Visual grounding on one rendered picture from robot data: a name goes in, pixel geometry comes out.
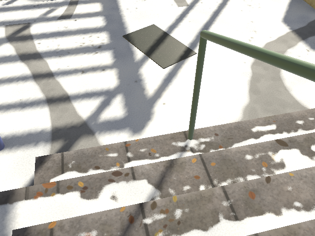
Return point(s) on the stairs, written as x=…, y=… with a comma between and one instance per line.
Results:
x=248, y=178

